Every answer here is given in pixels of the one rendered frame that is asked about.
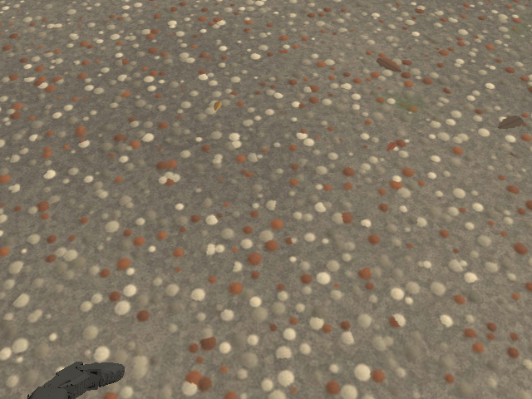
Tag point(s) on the robot left hand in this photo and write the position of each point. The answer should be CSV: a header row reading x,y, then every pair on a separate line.
x,y
76,379

